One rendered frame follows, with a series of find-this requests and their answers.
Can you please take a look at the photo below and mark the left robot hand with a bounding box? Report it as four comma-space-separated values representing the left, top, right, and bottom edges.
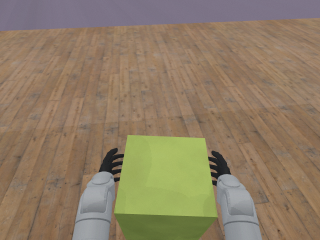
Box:
99, 148, 124, 182

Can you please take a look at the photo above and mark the robot right forearm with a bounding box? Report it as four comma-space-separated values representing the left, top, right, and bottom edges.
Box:
216, 174, 262, 240

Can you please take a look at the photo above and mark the carton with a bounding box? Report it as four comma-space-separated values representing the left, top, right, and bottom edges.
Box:
114, 135, 218, 240

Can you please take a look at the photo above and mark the robot left forearm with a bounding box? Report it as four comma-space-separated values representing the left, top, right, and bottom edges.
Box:
72, 171, 115, 240

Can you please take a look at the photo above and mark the right robot hand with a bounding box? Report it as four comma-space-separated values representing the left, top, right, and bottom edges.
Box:
208, 150, 231, 186

